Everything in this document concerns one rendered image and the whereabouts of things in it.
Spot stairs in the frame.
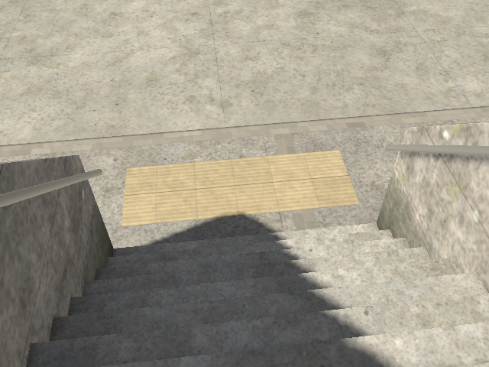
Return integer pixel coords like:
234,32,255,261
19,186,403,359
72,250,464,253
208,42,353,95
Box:
26,223,489,367

